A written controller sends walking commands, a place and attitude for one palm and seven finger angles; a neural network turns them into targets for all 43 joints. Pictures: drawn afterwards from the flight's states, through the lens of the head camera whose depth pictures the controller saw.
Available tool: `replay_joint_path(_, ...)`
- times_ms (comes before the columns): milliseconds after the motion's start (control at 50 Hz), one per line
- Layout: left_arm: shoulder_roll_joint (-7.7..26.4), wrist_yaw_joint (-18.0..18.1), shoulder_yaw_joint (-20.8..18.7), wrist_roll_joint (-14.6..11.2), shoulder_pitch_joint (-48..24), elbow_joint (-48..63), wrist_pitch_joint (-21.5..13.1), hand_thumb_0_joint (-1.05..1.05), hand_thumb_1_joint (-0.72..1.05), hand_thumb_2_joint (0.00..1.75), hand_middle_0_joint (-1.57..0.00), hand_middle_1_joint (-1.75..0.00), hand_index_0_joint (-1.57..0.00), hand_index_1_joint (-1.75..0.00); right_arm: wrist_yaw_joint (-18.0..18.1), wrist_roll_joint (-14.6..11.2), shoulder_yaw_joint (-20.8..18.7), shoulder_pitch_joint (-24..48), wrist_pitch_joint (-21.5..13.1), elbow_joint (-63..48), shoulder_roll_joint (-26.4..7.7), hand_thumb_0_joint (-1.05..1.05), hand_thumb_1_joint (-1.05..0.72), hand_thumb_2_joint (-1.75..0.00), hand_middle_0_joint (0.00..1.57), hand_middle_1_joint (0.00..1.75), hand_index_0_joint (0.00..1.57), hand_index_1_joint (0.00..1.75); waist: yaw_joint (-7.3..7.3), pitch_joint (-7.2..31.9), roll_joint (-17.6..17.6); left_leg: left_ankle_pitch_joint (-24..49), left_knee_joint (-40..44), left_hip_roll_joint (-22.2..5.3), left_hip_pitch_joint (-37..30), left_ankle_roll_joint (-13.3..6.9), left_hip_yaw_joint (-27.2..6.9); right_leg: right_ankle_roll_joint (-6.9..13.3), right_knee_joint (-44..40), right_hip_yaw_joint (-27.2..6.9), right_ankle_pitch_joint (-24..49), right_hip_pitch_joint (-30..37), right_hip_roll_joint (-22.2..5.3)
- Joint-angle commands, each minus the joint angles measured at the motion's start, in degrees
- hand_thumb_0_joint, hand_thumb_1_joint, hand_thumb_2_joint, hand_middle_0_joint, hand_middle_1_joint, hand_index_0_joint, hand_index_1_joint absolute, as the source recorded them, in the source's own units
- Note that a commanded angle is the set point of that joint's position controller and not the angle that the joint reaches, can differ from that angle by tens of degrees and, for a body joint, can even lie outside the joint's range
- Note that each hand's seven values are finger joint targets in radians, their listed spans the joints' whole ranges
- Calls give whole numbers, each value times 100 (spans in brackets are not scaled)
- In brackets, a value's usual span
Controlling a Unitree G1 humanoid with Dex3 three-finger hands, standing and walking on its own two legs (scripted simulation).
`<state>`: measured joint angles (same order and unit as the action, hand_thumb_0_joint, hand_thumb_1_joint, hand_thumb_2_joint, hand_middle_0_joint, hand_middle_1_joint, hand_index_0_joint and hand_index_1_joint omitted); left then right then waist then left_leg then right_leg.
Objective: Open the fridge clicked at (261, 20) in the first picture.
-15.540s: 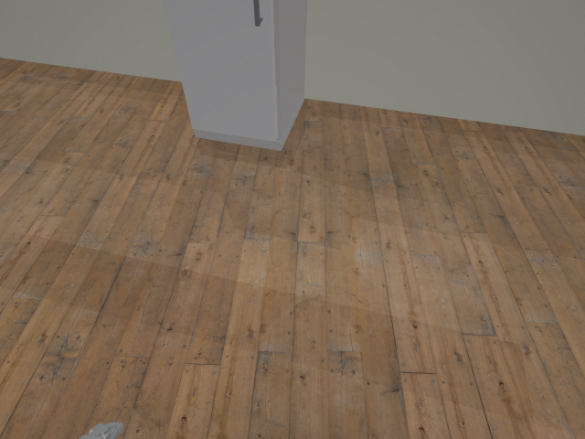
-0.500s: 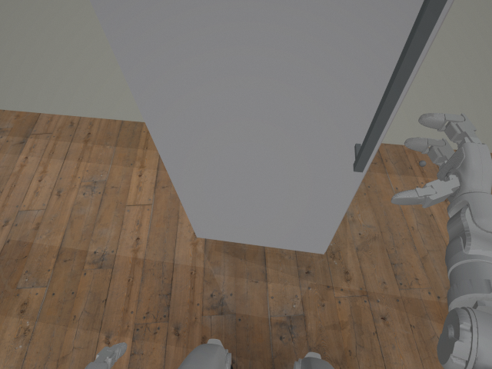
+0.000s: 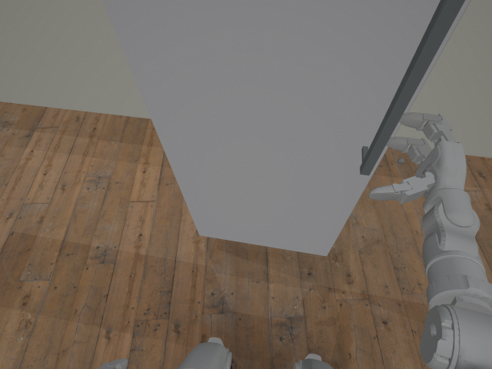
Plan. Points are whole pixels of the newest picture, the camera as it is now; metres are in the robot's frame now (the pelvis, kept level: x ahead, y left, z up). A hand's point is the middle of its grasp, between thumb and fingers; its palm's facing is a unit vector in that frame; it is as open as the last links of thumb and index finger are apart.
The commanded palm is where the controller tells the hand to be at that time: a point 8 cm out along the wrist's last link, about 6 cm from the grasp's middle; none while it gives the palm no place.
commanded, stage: feel for the door with the fingertips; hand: right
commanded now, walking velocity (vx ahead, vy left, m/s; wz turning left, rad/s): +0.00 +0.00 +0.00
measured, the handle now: (412, 65) +0.52 -0.15 +0.21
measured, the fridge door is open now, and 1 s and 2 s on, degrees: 0 0 0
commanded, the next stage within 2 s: slide the fingers in behind the handle in 0.50 s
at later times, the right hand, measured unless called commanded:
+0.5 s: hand (399, 150) +0.47 -0.18 +0.08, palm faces +0.04 +1.00 +0.00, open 14.0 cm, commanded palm +0.45 -0.23 +0.08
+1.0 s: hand (396, 153) +0.46 -0.17 +0.08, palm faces +0.03 +1.00 +0.00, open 14.0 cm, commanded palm +0.43 -0.22 +0.08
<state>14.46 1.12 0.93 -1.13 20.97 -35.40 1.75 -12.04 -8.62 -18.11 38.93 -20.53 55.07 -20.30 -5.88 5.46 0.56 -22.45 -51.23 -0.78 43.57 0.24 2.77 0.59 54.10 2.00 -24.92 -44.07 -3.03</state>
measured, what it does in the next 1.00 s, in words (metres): stands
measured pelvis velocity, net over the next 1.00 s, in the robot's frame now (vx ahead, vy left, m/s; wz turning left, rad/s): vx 0.00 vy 0.00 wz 0.00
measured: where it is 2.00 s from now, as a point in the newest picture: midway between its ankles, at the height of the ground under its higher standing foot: outside the picture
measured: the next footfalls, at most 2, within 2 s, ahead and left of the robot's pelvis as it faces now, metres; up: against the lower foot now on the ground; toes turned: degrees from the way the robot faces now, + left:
none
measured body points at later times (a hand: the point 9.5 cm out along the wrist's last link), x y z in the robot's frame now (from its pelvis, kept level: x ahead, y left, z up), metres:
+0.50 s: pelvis +0.00 +0.01 +0.00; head +0.09 -0.01 +0.44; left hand +0.05 +0.27 -0.11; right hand +0.46 -0.23 +0.08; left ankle +0.02 +0.13 -0.69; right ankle +0.01 -0.11 -0.69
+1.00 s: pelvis +0.00 +0.00 +0.00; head +0.09 -0.01 +0.44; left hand +0.04 +0.26 -0.11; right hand +0.45 -0.23 +0.08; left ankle +0.02 +0.13 -0.69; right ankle +0.01 -0.11 -0.69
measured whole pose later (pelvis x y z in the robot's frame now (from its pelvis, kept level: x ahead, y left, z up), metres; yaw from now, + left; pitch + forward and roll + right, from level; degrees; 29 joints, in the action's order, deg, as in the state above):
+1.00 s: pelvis +0.00 +0.00 +0.00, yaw +0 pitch +16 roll +2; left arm 14.5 0.7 0.6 -0.8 21.8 -35.2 2.5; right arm -10.3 -7.7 -18.0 40.7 -22.4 56.8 -20.6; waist -6.5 5.8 0.8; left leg -22.4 -51.3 -0.5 44.4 0.1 2.7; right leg 0.4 54.2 1.9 -25.0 -44.8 -3.2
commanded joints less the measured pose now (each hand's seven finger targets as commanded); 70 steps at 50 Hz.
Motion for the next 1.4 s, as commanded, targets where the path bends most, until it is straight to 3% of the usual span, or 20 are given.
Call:
replay_joint_path(0, 918, 92, -337, 13, 447, 490, -181, 0, 90, 90, -20, -30, -20, -30, 191, -7, -257, 2620, -477, -1196, -1379, 0, 50, -30, 30, 120, 30, 120, -3, 2104, 294, 1491, 597, 271, -1069, -121, -95, 51, -717, -242, 1423, 1191, 235)
replay_joint_path(40, 931, 106, -345, 32, 499, 477, -192, 0, 90, 90, -20, -30, -20, -30, 209, 28, -323, 2722, -593, -1295, -1511, 0, 50, -30, 30, 120, 30, 120, -7, 2280, 253, 1602, 554, 276, -1176, -128, -115, 56, -686, -260, 1547, 1240, 232)
replay_joint_path(120, 927, 87, -350, 25, 506, 402, -203, 0, 90, 90, -20, -30, -20, -30, 144, 35, -132, 2811, -632, -1148, -1289, 0, 50, -30, 30, 120, 30, 120, -27, 2400, 554, 1608, 520, 280, -944, -145, -63, 6, -673, -299, 1710, 1534, 210)
replay_joint_path(160, 929, 78, -366, 25, 542, 408, -194, 0, 90, 90, -20, -30, -20, -30, 117, -2, -159, 2593, -582, -1047, -1243, 0, 50, -30, 30, 120, 30, 120, -14, 2506, 406, 1844, 503, 287, -1024, -135, -62, 19, -637, -283, 1954, 1573, 204)
replay_joint_path(200, 939, 71, -352, 10, 526, 404, -164, 0, 90, 90, -20, -30, -20, -30, 88, -23, -111, 2596, -487, -841, -1194, 0, 50, -30, 30, 120, 30, 120, -53, 2154, 274, 1725, 552, 288, -973, -125, -44, 24, -675, -272, 1734, 1330, 211)
replay_joint_path(260, 961, 80, -343, 22, 562, 424, -132, 0, 90, 90, -20, -30, -20, -30, 99, -2, -233, 2691, -434, -654, -1348, 0, 50, -30, 30, 120, 30, 120, -65, 2110, 44, 1733, 577, 272, -1123, -103, -105, 73, -665, -228, 1585, 1081, 241)
replay_joint_path(360, 944, 90, -349, 47, 593, 420, -135, 0, 90, 90, -20, -30, -20, -30, 119, 51, -304, 3025, -620, -884, -1512, 0, 50, -30, 30, 120, 30, 120, -51, 2475, 343, 1807, 500, 261, -1138, -116, -139, 60, -600, -246, 1709, 1253, 243)
replay_joint_path(440, 968, 102, -324, 40, 631, 369, -113, 0, 90, 90, -20, -30, -20, -30, 70, 71, -329, 3059, -581, -474, -1612, 0, 50, -30, 30, 120, 30, 120, -164, 2175, 144, 1669, 560, 271, -1098, -94, -171, 94, -559, -224, 1472, 956, 248)
replay_joint_path(540, 966, 123, -328, 49, 686, 371, -100, 0, 90, 90, -20, -30, -20, -30, -2, 76, -319, 3341, -544, -595, -1651, 0, 50, -30, 30, 120, 30, 120, -175, 2455, 467, 1695, 501, 274, -974, -113, -138, 81, -533, -274, 1648, 1202, 245)
replay_joint_path(600, 996, 129, -312, 45, 703, 308, -101, 0, 90, 90, -20, -30, -20, -30, 8, 71, -323, 3526, -490, -386, -1708, 0, 50, -30, 30, 120, 30, 120, -229, 2233, 427, 1435, 543, 269, -809, -98, -125, 68, -558, -309, 1390, 1054, 229)
replay_joint_path(660, 972, 90, -348, 55, 711, 361, -113, 0, 90, 90, -20, -30, -20, -30, 20, 35, -261, 3228, -548, -554, -1487, 0, 50, -30, 30, 120, 30, 120, -145, 2566, 417, 1599, 494, 290, -860, -116, -80, 55, -536, -315, 1679, 1325, 224)
replay_joint_path(700, 967, 62, -346, 54, 692, 359, -113, 0, 90, 90, -20, -30, -20, -30, 27, 16, -91, 3237, -549, -634, -1279, 0, 50, -30, 30, 120, 30, 120, -185, 2456, 474, 1554, 519, 301, -738, -116, -53, 47, -558, -320, 1661, 1398, 215)
replay_joint_path(840, 974, 59, -347, 49, 655, 484, -77, 0, 90, 90, -20, -30, -20, -30, 126, 36, -387, 2769, -598, -795, -1580, 0, 50, -30, 30, 120, 30, 120, -2, 2433, 267, 1616, 534, 305, -1156, -135, -100, 70, -624, -251, 1555, 1141, 246)
replay_joint_path(960, 910, 15, -366, 22, 532, 499, -97, 0, 90, 90, -20, -30, -20, -30, 212, -13, 45, 2548, -575, -1086, -945, 0, 50, -30, 30, 120, 30, 120, -57, 2205, 409, 1607, 575, 321, -882, -134, -25, 28, -687, -261, 1664, 1434, 209)
replay_joint_path(1000, 931, 30, -367, 20, 552, 459, -84, 0, 90, 90, -20, -30, -20, -30, 267, 17, 57, 2692, -518, -926, -972, 0, 50, -30, 30, 120, 30, 120, -115, 1995, 164, 1428, 619, 306, -866, -121, -18, 36, -733, -287, 1411, 1251, 218)
replay_joint_path(1100, 910, 50, -360, 51, 519, 413, -131, 0, 90, 90, -20, -30, -20, -30, 416, 108, -34, 2932, -646, -1033, -1082, 0, 50, -30, 30, 120, 30, 120, -73, 2219, 321, 1463, 554, 284, -840, -140, -40, 23, -684, -310, 1516, 1415, 229)
replay_joint_path(1120, 887, 35, -350, 55, 484, 416, -147, 0, 90, 90, -20, -30, -20, -30, 408, 117, 185, 3032, -678, -1089, -847, 0, 50, -30, 30, 120, 30, 120, -112, 2243, 463, 1432, 547, 281, -765, -142, -32, 11, -685, -320, 1523, 1497, 236)
replay_joint_path(1260, 882, -29, -380, 56, 496, 439, -129, 0, 90, 90, -20, -30, -20, -30, 473, 116, 228, 2613, -595, -1021, -653, 0, 50, -30, 30, 120, 30, 120, -31, 2390, 388, 1761, 483, 292, -829, -149, -1, -9, -634, -308, 1926, 1594, 221)
replay_joint_path(1340, 901, -3, -372, 74, 510, 469, -104, 0, 90, 90, -20, -30, -20, -30, 581, 114, 30, 2757, -562, -1064, -904, 0, 50, -30, 30, 120, 30, 120, -38, 2286, 3, 1768, 537, 284, -1179, -118, -77, 50, -654, -245, 1615, 1173, 268)
replay_joint_path(1380, 857, -14, -359, 65, 468, 465, -113, 0, 90, 90, -20, -30, -20, -30, 598, 162, 199, 2837, -604, -1133, -723, 0, 50, -30, 30, 120, 30, 120, -54, 2289, 308, 1757, 513, 271, -1013, -131, -60, 22, -663, -257, 1668, 1331, 262)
